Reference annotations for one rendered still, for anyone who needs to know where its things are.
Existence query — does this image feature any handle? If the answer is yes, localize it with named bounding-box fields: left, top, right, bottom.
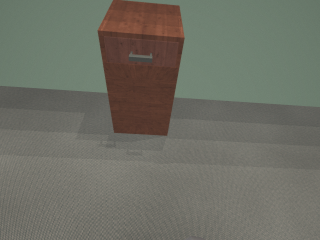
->
left=128, top=51, right=153, bottom=63

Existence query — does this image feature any drawer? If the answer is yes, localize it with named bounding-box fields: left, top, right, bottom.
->
left=104, top=36, right=179, bottom=67

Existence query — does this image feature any cabinet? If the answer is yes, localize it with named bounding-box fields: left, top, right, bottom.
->
left=97, top=0, right=185, bottom=136

